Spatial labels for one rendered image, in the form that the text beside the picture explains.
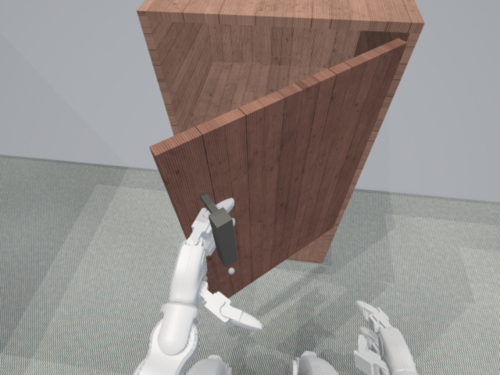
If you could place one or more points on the left robot thigh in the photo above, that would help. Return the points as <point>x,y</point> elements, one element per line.
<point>210,367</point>

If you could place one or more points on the robot thigh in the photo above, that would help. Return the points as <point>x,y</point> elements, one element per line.
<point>210,367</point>
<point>310,365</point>

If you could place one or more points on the left robot hand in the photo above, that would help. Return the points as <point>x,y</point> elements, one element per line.
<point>190,267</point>

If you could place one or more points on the left robot forearm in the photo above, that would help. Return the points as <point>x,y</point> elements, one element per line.
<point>174,341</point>

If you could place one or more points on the right robot thigh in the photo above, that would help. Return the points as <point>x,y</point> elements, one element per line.
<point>310,365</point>

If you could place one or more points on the cupboard door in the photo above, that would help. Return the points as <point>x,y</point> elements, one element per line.
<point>287,159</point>

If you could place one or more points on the handle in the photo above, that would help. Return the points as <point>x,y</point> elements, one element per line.
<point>222,230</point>

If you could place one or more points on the right robot hand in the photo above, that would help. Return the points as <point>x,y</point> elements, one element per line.
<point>390,353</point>

